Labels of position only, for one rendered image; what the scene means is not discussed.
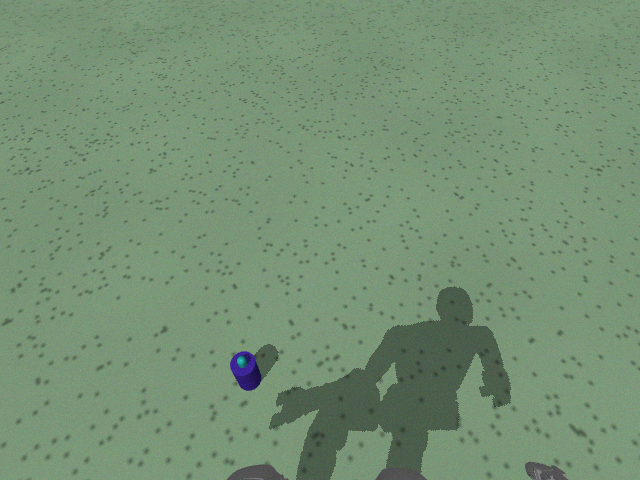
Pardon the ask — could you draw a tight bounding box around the bottle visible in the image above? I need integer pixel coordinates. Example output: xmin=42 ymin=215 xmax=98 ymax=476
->
xmin=230 ymin=351 xmax=261 ymax=391

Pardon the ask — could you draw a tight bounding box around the right robot hand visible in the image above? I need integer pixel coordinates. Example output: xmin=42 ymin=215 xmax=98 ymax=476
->
xmin=525 ymin=462 xmax=568 ymax=480

